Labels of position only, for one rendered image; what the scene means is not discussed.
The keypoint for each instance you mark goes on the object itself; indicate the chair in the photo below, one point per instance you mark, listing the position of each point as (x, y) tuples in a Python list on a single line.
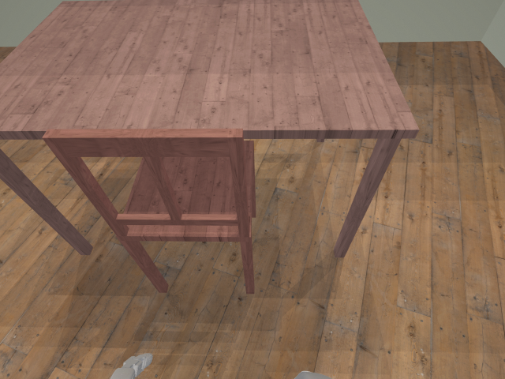
[(192, 185)]

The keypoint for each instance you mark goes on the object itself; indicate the left robot hand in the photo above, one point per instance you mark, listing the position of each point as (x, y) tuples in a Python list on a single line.
[(133, 366)]

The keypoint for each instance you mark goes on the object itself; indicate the table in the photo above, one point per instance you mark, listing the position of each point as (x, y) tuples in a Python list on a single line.
[(278, 69)]

